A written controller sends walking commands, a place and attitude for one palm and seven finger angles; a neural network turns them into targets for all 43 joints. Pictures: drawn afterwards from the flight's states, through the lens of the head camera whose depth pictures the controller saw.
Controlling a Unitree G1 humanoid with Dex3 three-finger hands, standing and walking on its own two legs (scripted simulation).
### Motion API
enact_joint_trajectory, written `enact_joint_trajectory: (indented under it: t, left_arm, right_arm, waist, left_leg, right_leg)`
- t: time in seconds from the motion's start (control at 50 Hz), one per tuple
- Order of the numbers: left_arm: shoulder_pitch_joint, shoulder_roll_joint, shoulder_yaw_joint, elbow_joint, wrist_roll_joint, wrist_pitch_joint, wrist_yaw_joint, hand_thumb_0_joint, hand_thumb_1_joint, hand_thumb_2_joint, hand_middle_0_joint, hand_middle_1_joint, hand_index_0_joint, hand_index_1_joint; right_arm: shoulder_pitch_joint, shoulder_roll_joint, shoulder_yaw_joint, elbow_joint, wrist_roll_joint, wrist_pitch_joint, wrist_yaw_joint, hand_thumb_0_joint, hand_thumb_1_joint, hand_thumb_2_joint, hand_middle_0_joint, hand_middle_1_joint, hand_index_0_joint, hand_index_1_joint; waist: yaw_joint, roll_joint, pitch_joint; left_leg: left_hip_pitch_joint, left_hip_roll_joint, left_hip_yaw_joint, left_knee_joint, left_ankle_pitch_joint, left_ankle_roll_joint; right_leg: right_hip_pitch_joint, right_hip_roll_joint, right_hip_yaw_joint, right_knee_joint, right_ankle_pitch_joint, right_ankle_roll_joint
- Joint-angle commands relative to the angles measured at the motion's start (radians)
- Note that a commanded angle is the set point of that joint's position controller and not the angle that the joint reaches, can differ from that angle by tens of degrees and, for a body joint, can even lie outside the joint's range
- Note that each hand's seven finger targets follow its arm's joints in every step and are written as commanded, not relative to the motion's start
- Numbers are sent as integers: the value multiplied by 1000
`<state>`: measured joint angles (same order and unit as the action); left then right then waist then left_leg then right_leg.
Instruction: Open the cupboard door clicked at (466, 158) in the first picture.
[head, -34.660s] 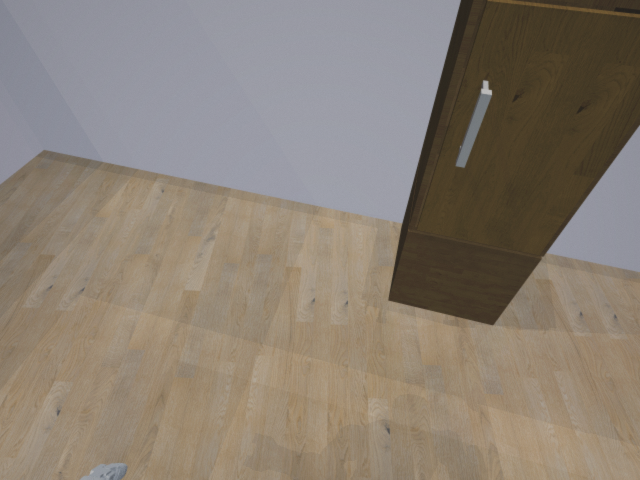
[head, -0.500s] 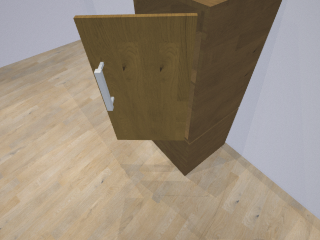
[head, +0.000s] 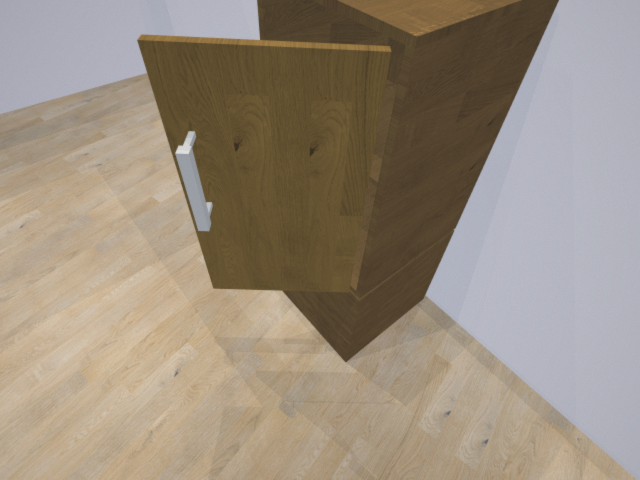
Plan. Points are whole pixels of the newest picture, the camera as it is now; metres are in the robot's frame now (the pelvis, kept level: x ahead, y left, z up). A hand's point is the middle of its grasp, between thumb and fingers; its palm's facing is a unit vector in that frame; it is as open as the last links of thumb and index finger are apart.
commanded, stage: come to a stop and stand still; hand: left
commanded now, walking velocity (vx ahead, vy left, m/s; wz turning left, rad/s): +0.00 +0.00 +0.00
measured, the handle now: (197, 184) +0.56 +0.24 +0.03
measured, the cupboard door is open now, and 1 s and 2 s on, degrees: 50 50 50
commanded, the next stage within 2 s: look again from close up in 0.42 s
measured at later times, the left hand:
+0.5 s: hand out of the picture +0.01 +0.20 -0.17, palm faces +0.01 -0.98 -0.21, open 7.4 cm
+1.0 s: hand out of the picture +0.01 +0.20 -0.17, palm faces +0.00 -0.98 -0.21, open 7.4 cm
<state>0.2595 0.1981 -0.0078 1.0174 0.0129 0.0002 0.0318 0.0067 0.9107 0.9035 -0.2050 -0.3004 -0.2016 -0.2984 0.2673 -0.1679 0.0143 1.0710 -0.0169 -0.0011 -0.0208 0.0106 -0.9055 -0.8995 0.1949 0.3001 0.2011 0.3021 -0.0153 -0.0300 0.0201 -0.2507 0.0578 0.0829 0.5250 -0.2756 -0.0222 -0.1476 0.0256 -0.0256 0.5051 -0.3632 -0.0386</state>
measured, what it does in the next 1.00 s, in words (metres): stands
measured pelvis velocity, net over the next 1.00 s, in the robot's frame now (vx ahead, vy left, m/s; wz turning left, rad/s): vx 0.00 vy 0.02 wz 0.00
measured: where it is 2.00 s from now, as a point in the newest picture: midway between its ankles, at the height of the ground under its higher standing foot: outside the picture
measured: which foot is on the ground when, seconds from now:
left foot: down 0.00-1.00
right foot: down 0.00-1.00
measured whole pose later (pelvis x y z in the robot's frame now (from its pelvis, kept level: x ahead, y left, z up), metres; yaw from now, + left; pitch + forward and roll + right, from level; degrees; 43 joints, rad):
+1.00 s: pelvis +0.00 +0.02 +0.01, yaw +0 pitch +0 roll +0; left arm 0.26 0.20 -0.01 1.10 0.02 -0.01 0.03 0.01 0.91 0.90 -0.20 -0.30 -0.20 -0.30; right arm 0.22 -0.18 0.01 1.13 -0.01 -0.02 -0.03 0.01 -0.90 -0.90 0.20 0.30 0.20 0.30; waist 0.00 -0.03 0.01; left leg -0.20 0.03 0.10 0.44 -0.24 0.00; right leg -0.10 0.00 -0.01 0.42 -0.32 -0.01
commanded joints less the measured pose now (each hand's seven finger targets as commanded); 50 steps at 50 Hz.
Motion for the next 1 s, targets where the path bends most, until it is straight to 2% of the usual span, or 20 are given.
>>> enact_joint_trajectory:
  t: [0.0,0.1,0.14,0.26,0.32,0.38,0.48,0.52,0.58,0.64,0.68,0.72,0.78,0.82,0.98]
  left_arm:
    - [56,115,28,-21,-2,-21,5,0,900,900,-200,-300,-200,-300]
    - [62,108,26,1,-1,-22,5,0,900,900,-200,-300,-200,-300]
    - [70,107,26,9,1,-24,6,0,900,900,-200,-300,-200,-300]
    - [74,105,25,27,2,-24,6,0,900,900,-200,-300,-200,-300]
    - [73,108,25,33,5,-25,6,0,900,900,-200,-300,-200,-300]
    - [74,109,25,37,3,-24,6,0,900,900,-200,-300,-200,-300]
    - [75,112,25,44,3,-24,5,0,900,900,-200,-300,-200,-300]
    - [72,114,27,42,5,-26,6,0,900,900,-200,-300,-200,-300]
    - [71,117,27,43,2,-26,5,0,900,900,-200,-300,-200,-300]
    - [67,120,26,45,3,-26,5,0,900,900,-200,-300,-200,-300]
    - [62,122,26,45,2,-26,5,0,900,900,-200,-300,-200,-300]
    - [60,122,25,45,3,-26,4,0,900,900,-200,-300,-200,-300]
    - [58,122,25,48,1,-26,4,0,900,900,-200,-300,-200,-300]
    - [55,121,26,47,3,-26,4,0,900,900,-200,-300,-200,-300]
    - [53,122,25,54,0,-27,2,0,900,900,-200,-300,-200,-300]
  right_arm:
    - [2,-118,-24,-37,3,-22,-8,0,-900,-900,200,300,200,300]
    - [-2,-123,-26,-23,3,-26,-10,0,-900,-900,200,300,200,300]
    - [-7,-127,-28,-21,4,-29,-11,0,-900,-900,200,300,200,300]
    - [-22,-132,-29,-12,4,-29,-13,0,-900,-900,200,300,200,300]
    - [-25,-131,-30,-7,5,-31,-13,0,-900,-900,200,300,200,300]
    - [-32,-137,-30,-7,4,-30,-13,0,-900,-900,200,300,200,300]
    - [-41,-138,-30,-1,5,-31,-12,0,-900,-900,200,300,200,300]
    - [-38,-136,-30,1,5,-32,-12,0,-900,-900,200,300,200,300]
    - [-38,-140,-30,4,4,-32,-12,0,-900,-900,200,300,200,300]
    - [-36,-141,-29,8,5,-32,-11,0,-900,-900,200,300,200,300]
    - [-35,-142,-30,9,5,-31,-11,0,-900,-900,200,300,200,300]
    - [-37,-140,-28,15,6,-31,-10,0,-900,-900,200,300,200,300]
    - [-32,-143,-29,16,5,-33,-11,0,-900,-900,200,300,200,300]
    - [-30,-139,-28,20,6,-32,-11,0,-900,-900,200,300,200,300]
    - [-27,-145,-28,26,5,-34,-11,0,-900,-900,200,300,200,300]
  waist:
    - [16,44,-7]
    - [17,43,-18]
    - [16,40,-29]
    - [18,37,-11]
    - [18,15,-11]
    - [19,33,-15]
    - [23,24,-3]
    - [22,16,-1]
    - [25,29,-8]
    - [24,10,2]
    - [22,25,-4]
    - [24,20,14]
    - [22,24,-7]
    - [25,23,13]
    - [23,27,-1]
  left_leg:
    - [69,65,-58,-65,249,49]
    - [93,70,-65,-79,274,56]
    - [112,71,-65,-72,316,58]
    - [117,72,-67,-89,314,61]
    - [119,72,-71,-95,318,63]
    - [126,71,-71,-100,314,62]
    - [119,71,-72,-113,287,64]
    - [118,69,-74,-110,299,63]
    - [120,69,-74,-118,289,62]
    - [113,69,-75,-121,282,61]
    - [115,68,-76,-124,274,59]
    - [105,67,-78,-131,258,60]
    - [117,69,-81,-133,270,60]
    - [104,69,-83,-141,254,61]
    - [117,71,-85,-146,266,58]
  right_leg:
    - [-46,-119,89,-89,357,-5]
    - [-44,-118,83,-93,344,-2]
    - [-40,-119,84,-88,387,0]
    - [-48,-123,84,-96,380,3]
    - [-39,-124,80,-100,385,5]
    - [-42,-127,84,-104,377,6]
    - [-44,-130,85,-117,351,7]
    - [-35,-129,85,-117,379,6]
    - [-33,-135,83,-122,364,6]
    - [-32,-136,84,-126,370,6]
    - [-30,-136,88,-131,363,6]
    - [-33,-134,84,-138,342,6]
    - [-29,-134,87,-137,341,6]
    - [-30,-133,85,-145,323,6]
    - [-30,-135,86,-150,324,8]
